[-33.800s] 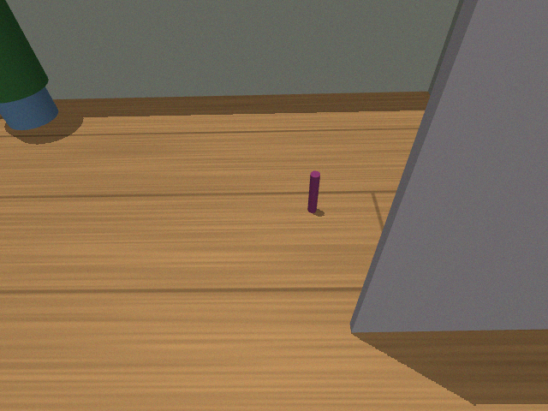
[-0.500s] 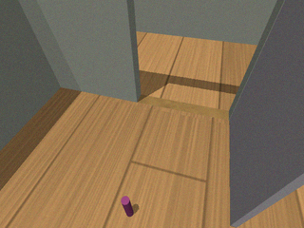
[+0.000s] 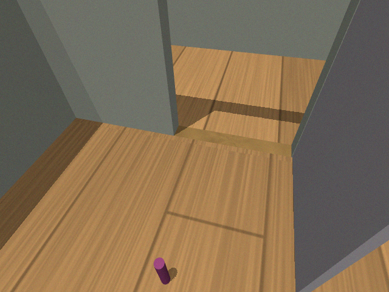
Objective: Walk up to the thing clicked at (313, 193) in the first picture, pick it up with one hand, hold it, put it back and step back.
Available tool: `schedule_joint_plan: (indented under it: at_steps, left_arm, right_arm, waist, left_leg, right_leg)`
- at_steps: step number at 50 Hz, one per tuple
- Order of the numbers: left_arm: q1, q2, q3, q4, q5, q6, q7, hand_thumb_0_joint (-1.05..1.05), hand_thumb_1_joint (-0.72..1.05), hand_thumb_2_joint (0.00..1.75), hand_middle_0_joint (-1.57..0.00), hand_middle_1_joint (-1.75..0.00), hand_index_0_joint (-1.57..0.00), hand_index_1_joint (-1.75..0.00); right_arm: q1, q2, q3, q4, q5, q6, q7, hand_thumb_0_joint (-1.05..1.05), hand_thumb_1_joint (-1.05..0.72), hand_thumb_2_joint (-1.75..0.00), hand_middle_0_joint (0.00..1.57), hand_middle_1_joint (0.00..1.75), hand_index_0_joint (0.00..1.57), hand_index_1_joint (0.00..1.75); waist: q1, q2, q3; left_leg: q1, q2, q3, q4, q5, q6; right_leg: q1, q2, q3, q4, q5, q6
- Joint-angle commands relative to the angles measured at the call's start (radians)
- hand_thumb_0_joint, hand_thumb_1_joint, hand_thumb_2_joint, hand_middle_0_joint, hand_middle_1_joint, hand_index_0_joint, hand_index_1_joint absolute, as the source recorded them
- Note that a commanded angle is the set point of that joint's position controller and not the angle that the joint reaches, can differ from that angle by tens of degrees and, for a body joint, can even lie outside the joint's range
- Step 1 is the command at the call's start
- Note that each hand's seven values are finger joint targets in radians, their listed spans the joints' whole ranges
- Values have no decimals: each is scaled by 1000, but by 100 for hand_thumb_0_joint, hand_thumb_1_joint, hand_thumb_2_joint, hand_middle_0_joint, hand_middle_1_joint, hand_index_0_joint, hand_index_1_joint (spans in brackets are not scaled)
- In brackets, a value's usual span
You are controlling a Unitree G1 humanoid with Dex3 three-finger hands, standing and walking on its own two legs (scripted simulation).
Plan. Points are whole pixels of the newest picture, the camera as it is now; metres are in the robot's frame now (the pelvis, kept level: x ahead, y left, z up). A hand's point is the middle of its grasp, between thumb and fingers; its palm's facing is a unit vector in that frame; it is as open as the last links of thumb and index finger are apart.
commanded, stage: stand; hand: left
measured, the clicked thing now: (162, 271) +0.35 +0.18 -0.66
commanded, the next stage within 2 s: go down in 1.68 s
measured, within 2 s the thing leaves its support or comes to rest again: neither
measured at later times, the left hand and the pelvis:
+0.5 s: hand out of the picture +0.08 +0.25 -0.16, palm faces -0.02 -0.94 -0.34, open 7.4 cm; pelvis +0.00 +0.00 +0.00, yaw +0 degrees
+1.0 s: hand out of the picture +0.07 +0.25 -0.16, palm faces -0.02 -0.94 -0.34, open 7.4 cm; pelvis +0.01 +0.00 +0.00, yaw +0 degrees
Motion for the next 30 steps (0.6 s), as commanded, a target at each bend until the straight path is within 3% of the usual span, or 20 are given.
schedule_joint_plan:
  at_steps: [1, 6, 13, 30]
  left_arm:
    - [-41, 220, 40, -59, -6, -20, 14, 0, 90, 90, -20, -30, -20, -30]
    - [-39, 221, 40, -61, -4, -19, 13, 0, 90, 90, -20, -30, -20, -30]
    - [-31, 215, 40, -58, -6, -20, 14, 0, 90, 90, -20, -30, -20, -30]
    - [-31, 218, 40, -62, -5, -17, 14, 0, 90, 90, -20, -30, -20, -30]
  right_arm:
    - [-47, -212, -36, -58, -3, -21, -18, 0, -90, -90, 20, 30, 20, 30]
    - [-46, -216, -38, -58, -4, -19, -18, 0, -90, -90, 20, 30, 20, 30]
    - [-34, -215, -35, -59, -2, -21, -20, 0, -90, -90, 20, 30, 20, 30]
    - [-26, -209, -32, -66, -5, -18, -21, 0, -90, -90, 20, 30, 20, 30]
  waist:
    - [-1, 2, -80]
    - [0, -2, -77]
    - [1, 3, -85]
    - [-2, -9, -64]
  left_leg:
    - [-17, 103, -80, -58, 128, 31]
    - [-17, 102, -82, -56, 110, 30]
    - [-5, 105, -81, -45, 175, 34]
    - [-17, 103, -80, -56, 118, 32]
  right_leg:
    - [31, -104, 88, -54, 102, -30]
    - [20, -100, 87, -58, 69, -34]
    - [45, -107, 87, -47, 154, -32]
    - [25, -102, 89, -57, 94, -34]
